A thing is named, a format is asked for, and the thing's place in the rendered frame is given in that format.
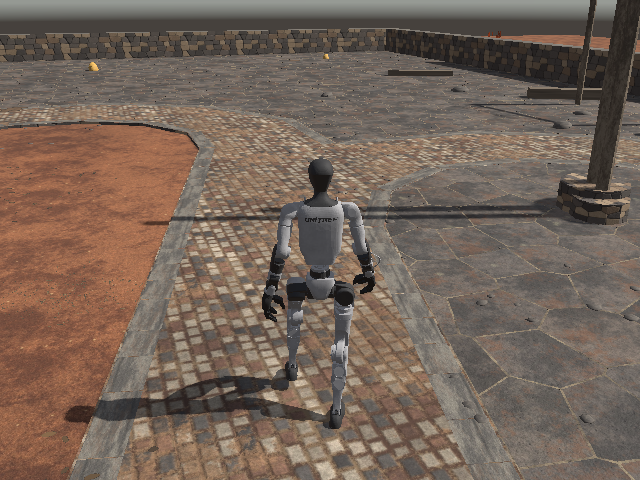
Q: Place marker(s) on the robot right hand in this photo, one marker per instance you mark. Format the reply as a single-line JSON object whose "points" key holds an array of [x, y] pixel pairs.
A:
{"points": [[360, 280]]}

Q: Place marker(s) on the right robot forearm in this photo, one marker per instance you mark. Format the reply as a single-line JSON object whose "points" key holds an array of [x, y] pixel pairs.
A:
{"points": [[366, 262]]}

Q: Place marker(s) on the left robot shin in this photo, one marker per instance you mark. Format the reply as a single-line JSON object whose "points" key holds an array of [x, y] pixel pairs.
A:
{"points": [[293, 339]]}

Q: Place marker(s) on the robot left hand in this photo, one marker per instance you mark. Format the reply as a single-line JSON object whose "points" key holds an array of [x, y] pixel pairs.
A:
{"points": [[266, 305]]}

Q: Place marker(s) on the right robot upper arm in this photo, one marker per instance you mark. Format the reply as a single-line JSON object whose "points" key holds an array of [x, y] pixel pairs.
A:
{"points": [[352, 212]]}

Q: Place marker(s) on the left robot upper arm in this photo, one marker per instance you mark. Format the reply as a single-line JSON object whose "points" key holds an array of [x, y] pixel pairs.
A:
{"points": [[288, 212]]}

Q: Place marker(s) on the left robot thigh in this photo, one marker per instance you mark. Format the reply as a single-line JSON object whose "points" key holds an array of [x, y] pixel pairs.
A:
{"points": [[296, 290]]}

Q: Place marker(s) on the left robot forearm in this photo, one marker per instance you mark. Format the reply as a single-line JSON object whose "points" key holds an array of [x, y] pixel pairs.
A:
{"points": [[274, 274]]}

